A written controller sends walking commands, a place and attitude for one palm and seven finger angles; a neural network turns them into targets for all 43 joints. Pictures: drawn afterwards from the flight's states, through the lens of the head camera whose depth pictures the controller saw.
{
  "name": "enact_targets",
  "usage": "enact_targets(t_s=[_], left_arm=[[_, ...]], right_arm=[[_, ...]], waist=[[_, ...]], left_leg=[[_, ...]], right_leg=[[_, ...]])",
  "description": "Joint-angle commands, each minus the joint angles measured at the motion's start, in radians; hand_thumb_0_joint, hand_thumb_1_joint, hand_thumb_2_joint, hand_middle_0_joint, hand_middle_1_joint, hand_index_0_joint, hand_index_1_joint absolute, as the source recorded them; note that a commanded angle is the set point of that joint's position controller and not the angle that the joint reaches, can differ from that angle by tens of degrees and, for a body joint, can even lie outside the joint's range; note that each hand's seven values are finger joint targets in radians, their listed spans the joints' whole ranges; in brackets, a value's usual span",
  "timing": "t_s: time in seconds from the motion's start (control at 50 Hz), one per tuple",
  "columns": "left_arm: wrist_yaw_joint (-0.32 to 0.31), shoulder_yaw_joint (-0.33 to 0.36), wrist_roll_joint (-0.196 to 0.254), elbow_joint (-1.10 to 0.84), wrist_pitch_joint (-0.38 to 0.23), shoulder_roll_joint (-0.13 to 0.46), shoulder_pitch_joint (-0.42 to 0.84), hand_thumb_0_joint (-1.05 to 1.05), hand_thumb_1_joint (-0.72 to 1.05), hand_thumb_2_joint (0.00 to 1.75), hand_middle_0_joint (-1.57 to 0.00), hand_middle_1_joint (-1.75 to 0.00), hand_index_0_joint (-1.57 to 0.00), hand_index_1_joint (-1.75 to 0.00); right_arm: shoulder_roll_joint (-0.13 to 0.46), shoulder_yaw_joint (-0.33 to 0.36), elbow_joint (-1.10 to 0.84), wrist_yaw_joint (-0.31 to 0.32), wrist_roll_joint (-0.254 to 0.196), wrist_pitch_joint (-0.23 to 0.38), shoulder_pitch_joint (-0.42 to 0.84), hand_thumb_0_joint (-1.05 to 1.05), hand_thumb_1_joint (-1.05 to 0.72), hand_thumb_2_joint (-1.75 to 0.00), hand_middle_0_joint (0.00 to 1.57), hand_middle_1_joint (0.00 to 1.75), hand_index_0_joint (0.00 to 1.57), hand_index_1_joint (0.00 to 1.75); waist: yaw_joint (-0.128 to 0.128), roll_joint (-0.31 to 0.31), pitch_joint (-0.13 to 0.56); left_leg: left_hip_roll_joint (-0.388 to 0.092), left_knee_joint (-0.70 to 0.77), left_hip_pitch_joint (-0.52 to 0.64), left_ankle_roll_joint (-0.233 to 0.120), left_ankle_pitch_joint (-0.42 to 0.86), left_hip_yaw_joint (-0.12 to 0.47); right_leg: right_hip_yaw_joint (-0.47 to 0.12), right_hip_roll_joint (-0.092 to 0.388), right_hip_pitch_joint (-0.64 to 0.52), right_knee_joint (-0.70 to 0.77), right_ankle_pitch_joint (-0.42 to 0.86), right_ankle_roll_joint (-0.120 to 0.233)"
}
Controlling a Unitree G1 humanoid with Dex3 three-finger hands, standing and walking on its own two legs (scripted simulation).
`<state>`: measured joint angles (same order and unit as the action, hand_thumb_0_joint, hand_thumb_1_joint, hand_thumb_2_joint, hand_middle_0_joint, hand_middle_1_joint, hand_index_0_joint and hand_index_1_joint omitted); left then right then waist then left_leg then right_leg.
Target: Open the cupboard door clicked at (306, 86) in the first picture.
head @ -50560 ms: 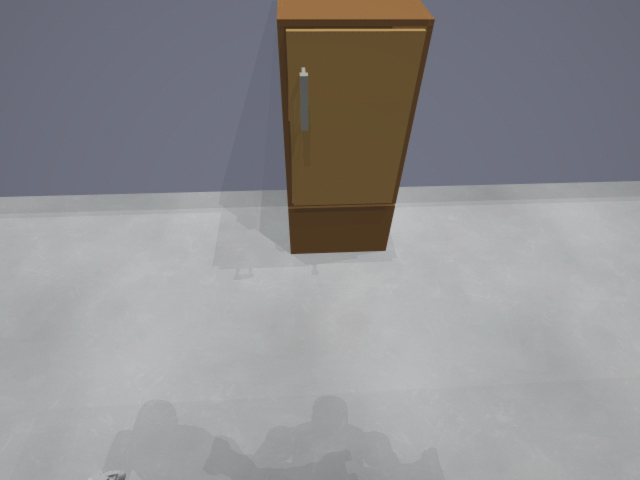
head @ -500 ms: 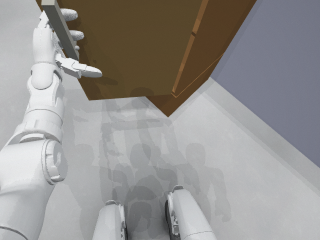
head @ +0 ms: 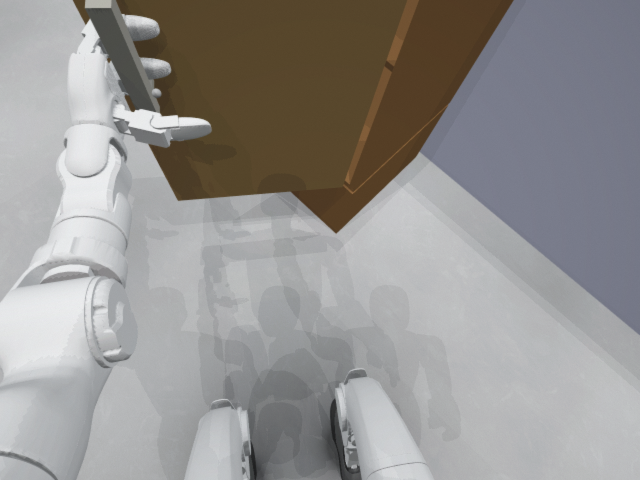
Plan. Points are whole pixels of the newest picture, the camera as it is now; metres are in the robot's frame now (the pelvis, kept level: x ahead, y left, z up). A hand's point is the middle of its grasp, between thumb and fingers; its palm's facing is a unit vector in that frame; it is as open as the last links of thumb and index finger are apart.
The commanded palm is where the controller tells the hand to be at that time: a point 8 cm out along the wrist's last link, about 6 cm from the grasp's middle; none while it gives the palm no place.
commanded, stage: close the thumb around the handle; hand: left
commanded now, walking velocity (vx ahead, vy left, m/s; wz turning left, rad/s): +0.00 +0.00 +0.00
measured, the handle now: (129, 52) +0.60 +0.15 +0.07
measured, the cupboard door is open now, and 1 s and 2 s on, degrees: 52 66 94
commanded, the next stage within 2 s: pull the door open along its arc in 0.48 s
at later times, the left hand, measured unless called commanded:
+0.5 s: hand (157, 93) +0.56 +0.12 +0.05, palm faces -0.01 -1.00 -0.03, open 5.6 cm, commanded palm +0.53 +0.16 +0.06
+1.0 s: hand (175, 149) +0.48 +0.10 +0.06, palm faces -0.06 -1.00 -0.01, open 5.8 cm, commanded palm +0.43 +0.16 +0.06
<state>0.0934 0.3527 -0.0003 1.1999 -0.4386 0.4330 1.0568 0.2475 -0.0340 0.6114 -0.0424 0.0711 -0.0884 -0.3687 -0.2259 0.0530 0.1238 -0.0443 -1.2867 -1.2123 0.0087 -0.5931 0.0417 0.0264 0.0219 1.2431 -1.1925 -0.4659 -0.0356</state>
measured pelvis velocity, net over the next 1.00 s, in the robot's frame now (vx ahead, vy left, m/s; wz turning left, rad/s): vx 0.02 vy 0.00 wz -0.01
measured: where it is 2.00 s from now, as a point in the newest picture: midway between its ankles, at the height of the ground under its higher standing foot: (298, 477)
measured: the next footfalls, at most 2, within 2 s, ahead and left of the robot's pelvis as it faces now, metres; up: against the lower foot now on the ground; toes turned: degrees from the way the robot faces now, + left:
none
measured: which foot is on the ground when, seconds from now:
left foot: down 0.00-1.00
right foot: down 0.00-1.00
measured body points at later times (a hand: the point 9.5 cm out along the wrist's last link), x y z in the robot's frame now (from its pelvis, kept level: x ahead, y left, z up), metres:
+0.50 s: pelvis +0.00 +0.00 +0.00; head +0.18 +0.01 +0.42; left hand +0.55 +0.18 +0.06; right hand -0.01 -0.26 -0.11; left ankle -0.01 +0.12 -0.62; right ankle +0.04 -0.15 -0.62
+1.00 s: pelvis +0.02 +0.00 +0.03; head +0.16 +0.00 +0.45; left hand +0.48 +0.16 +0.06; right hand +0.04 -0.25 -0.10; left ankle -0.01 +0.12 -0.62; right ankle +0.04 -0.15 -0.62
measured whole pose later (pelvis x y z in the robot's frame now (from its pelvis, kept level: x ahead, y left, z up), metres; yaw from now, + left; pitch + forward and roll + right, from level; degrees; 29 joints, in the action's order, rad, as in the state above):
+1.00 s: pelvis +0.02 +0.00 +0.03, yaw -1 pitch +26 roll -2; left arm 0.08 0.25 0.08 0.79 -0.44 0.22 0.61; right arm 0.23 0.00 0.56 -0.06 0.03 -0.09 -0.37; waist -0.15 0.04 0.15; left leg -0.05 -1.16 -1.03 0.01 -0.58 0.00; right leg -0.01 0.01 1.09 -1.10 -0.46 -0.04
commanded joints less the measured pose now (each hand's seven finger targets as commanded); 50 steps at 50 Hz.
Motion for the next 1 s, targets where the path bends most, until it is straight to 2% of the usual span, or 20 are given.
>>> enact_targets(t_s=[0.0,0.06,0.1,0.14,0.2,0.24,0.26,0.32,0.38,0.42,0.46,0.56,0.58,0.68,0.74,0.78,0.86,0.88,0.96,0.98], left_arm=[[-0.001,-0.005,-0.001,-0.196,-0.055,0.174,0.485,0.0,0.17,0.59,-0.35,-1.27,-0.35,-1.27],[-0.005,0.008,-0.003,-0.208,-0.057,0.197,0.506,0.0,0.34,0.66,-0.36,-1.29,-0.36,-1.29],[0.0,-0.016,0.0,-0.207,-0.053,0.158,0.49,0.0,0.45,0.71,-0.37,-1.3,-0.37,-1.3],[-0.001,-0.011,0.005,-0.234,-0.06,0.167,0.511,0.0,0.56,0.76,-0.38,-1.31,-0.38,-1.31],[0.001,-0.018,0.005,-0.204,-0.052,0.156,0.488,0.0,0.73,0.83,-0.39,-1.33,-0.39,-1.33],[-0.001,-0.027,0.002,-0.229,-0.061,0.153,0.517,0.0,0.84,0.88,-0.4,-1.34,-0.4,-1.34],[-0.004,-0.008,0.0,-0.21,-0.06,0.168,0.49,0.0,0.9,0.9,-0.4,-1.35,-0.4,-1.35],[-0.001,-0.02,0.005,-0.238,-0.065,0.161,0.509,0.0,0.9,0.9,-0.4,-1.35,-0.4,-1.35],[0.001,-0.018,0.007,-0.249,-0.068,0.155,0.475,0.0,0.9,0.9,-0.4,-1.35,-0.4,-1.35],[0.001,0.013,0.016,-0.24,-0.068,0.183,0.457,0.0,0.9,0.9,-0.4,-1.35,-0.4,-1.35],[0.004,0.02,0.008,-0.238,-0.07,0.2,0.439,0.0,0.9,0.9,-0.4,-1.35,-0.4,-1.35],[0.004,-0.014,0.006,-0.254,-0.079,0.16,0.449,0.0,0.9,0.9,-0.4,-1.35,-0.4,-1.35],[0.001,0.03,0.003,-0.235,-0.078,0.22,0.448,0.0,0.9,0.9,-0.4,-1.35,-0.4,-1.35],[0.02,0.017,0.026,-0.274,-0.08,0.169,0.313,0.0,0.9,0.9,-0.4,-1.35,-0.4,-1.35],[0.024,0.022,0.039,-0.346,-0.084,0.158,0.221,0.0,0.9,0.9,-0.4,-1.35,-0.4,-1.35],[0.022,0.014,0.055,-0.39,-0.077,0.124,0.13,0.0,0.9,0.9,-0.4,-1.35,-0.4,-1.35],[0.013,-0.048,0.085,-0.532,-0.071,0.012,-0.087,0.0,0.9,0.9,-0.4,-1.35,-0.4,-1.35],[0.006,-0.058,0.093,-0.545,-0.066,-0.014,-0.143,0.0,0.9,0.9,-0.4,-1.35,-0.4,-1.35],[-0.024,-0.089,0.098,-0.666,-0.074,-0.065,-0.305,0.0,0.9,0.9,-0.4,-1.35,-0.4,-1.35],[-0.164,0.026,0.159,-0.709,-0.072,-0.107,-0.346,0.0,0.9,0.9,-0.4,-1.35,-0.4,-1.35]], right_arm=[[0.182,0.062,-0.022,0.009,0.003,0.007,-0.221,0.0,-0.9,-0.9,0.2,0.3,0.2,0.3],[0.186,0.061,-0.02,0.012,0.005,0.006,-0.226,0.0,-0.9,-0.9,0.2,0.3,0.2,0.3],[0.181,0.063,-0.022,0.01,0.005,0.006,-0.223,0.0,-0.9,-0.9,0.2,0.3,0.2,0.3],[0.183,0.064,-0.021,0.01,0.007,0.007,-0.226,0.0,-0.9,-0.9,0.2,0.3,0.2,0.3],[0.182,0.063,-0.021,0.008,0.004,0.007,-0.224,0.0,-0.9,-0.9,0.2,0.3,0.2,0.3],[0.181,0.063,-0.017,0.008,0.006,0.01,-0.225,0.0,-0.9,-0.9,0.2,0.3,0.2,0.3],[0.183,0.064,-0.017,0.008,0.007,0.009,-0.228,0.0,-0.9,-0.9,0.2,0.3,0.2,0.3],[0.182,0.063,-0.019,0.009,0.007,0.012,-0.23,0.0,-0.9,-0.9,0.2,0.3,0.2,0.3],[0.179,0.066,-0.018,0.004,0.006,0.011,-0.224,0.0,-0.9,-0.9,0.2,0.3,0.2,0.3],[0.182,0.067,-0.022,0.007,0.005,0.011,-0.23,0.0,-0.9,-0.9,0.2,0.3,0.2,0.3],[0.178,0.064,-0.023,0.008,0.002,0.009,-0.222,0.0,-0.9,-0.9,0.2,0.3,0.2,0.3],[0.176,0.067,-0.021,0.006,0.003,0.011,-0.22,0.0,-0.9,-0.9,0.2,0.3,0.2,0.3],[0.184,0.067,-0.02,0.009,0.002,0.009,-0.221,0.0,-0.9,-0.9,0.2,0.3,0.2,0.3],[0.177,0.069,-0.048,0.006,-0.005,0.009,-0.204,0.0,-0.9,-0.9,0.2,0.3,0.2,0.3],[0.171,0.076,-0.065,0.003,-0.011,0.007,-0.195,0.0,-0.9,-0.9,0.2,0.3,0.2,0.3],[0.167,0.082,-0.081,-0.001,-0.017,0.006,-0.186,0.0,-0.9,-0.9,0.2,0.3,0.2,0.3],[0.151,0.093,-0.115,-0.009,-0.035,0.015,-0.15,0.0,-0.9,-0.9,0.2,0.3,0.2,0.3],[0.149,0.095,-0.117,-0.01,-0.038,0.017,-0.142,0.0,-0.9,-0.9,0.2,0.3,0.2,0.3],[0.137,0.102,-0.136,-0.008,-0.045,0.033,-0.108,0.0,-0.9,-0.9,0.2,0.3,0.2,0.3],[0.116,0.103,-0.153,-0.009,-0.036,0.042,-0.078,0.0,-0.9,-0.9,0.2,0.3,0.2,0.3]], waist=[[-0.044,0.124,0.566],[-0.048,0.127,0.59],[-0.049,0.128,0.592],[-0.049,0.147,0.618],[-0.05,0.117,0.576],[-0.05,0.153,0.591],[-0.044,0.122,0.594],[-0.052,0.132,0.599],[-0.04,0.142,0.618],[-0.038,0.102,0.608],[-0.024,0.128,0.604],[-0.032,0.139,0.589],[-0.03,0.112,0.577],[0.009,0.092,0.601],[0.039,0.121,0.648],[0.05,0.061,0.631],[0.091,0.043,0.608],[0.092,0.0,0.577],[0.125,-0.019,0.534],[0.18,-0.01,0.511]], left_leg=[[0.031,0.136,0.373,-0.02,0.481,0.014],[0.03,0.13,0.39,-0.019,0.501,0.019],[0.031,0.131,0.395,-0.019,0.502,0.016],[0.029,0.129,0.419,-0.016,0.522,0.02],[0.03,0.134,0.384,-0.019,0.491,0.017],[0.03,0.133,0.408,-0.017,0.494,0.019],[0.031,0.134,0.398,-0.018,0.495,0.021],[0.033,0.133,0.397,-0.023,0.499,0.013],[0.031,0.136,0.419,-0.017,0.523,0.013],[0.034,0.136,0.386,-0.024,0.512,0.006],[0.036,0.138,0.371,-0.021,0.51,-0.002],[0.032,0.142,0.407,-0.017,0.526,0.006],[0.031,0.139,0.383,-0.02,0.508,0.004],[0.036,0.161,0.382,-0.019,0.516,-0.01],[0.036,0.169,0.434,-0.013,0.591,-0.014],[0.038,0.185,0.413,-0.018,0.585,-0.022],[0.041,0.226,0.428,-0.015,0.598,-0.041],[0.04,0.236,0.414,-0.017,0.587,-0.047],[0.043,0.262,0.4,-0.016,0.563,-0.062],[0.045,0.272,0.379,-0.004,0.543,-0.072]], right_leg=[[0.033,-0.053,-0.308,0.105,0.339,0.054],[0.033,-0.053,-0.306,0.1,0.351,0.055],[0.033,-0.053,-0.307,0.104,0.354,0.054],[0.034,-0.052,-0.301,0.099,0.363,0.055],[0.034,-0.054,-0.308,0.107,0.348,0.054],[0.034,-0.054,-0.293,0.106,0.341,0.055],[0.036,-0.054,-0.308,0.106,0.344,0.056],[0.029,-0.056,-0.326,0.108,0.368,0.056],[0.033,-0.055,-0.333,0.109,0.382,0.056],[0.026,-0.057,-0.371,0.113,0.402,0.055],[0.021,-0.054,-0.386,0.112,0.412,0.056],[0.029,-0.054,-0.348,0.111,0.399,0.056],[0.024,-0.055,-0.359,0.113,0.39,0.054],[0.022,-0.054,-0.424,0.115,0.421,0.056],[0.023,-0.053,-0.453,0.111,0.481,0.06],[0.021,-0.055,-0.505,0.127,0.508,0.057],[0.022,-0.053,-0.562,0.148,0.54,0.059],[0.023,-0.053,-0.576,0.157,0.544,0.057],[0.017,-0.044,-0.615,0.16,0.548,0.058],[0.03,-0.046,-0.619,0.169,0.522,0.058]])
